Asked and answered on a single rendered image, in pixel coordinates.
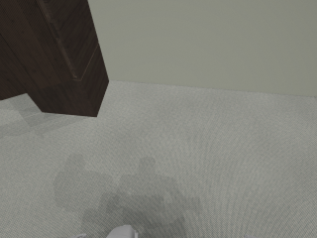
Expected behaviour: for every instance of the cupboard door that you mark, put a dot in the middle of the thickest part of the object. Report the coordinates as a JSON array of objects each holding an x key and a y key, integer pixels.
[{"x": 30, "y": 55}]

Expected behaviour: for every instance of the left robot thigh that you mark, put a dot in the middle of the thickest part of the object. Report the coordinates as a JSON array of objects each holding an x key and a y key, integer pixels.
[{"x": 123, "y": 232}]

